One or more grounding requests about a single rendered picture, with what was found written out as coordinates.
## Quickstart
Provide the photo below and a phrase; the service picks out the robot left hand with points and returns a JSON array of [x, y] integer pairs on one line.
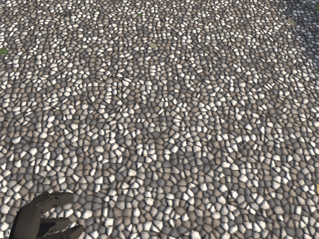
[[28, 223]]

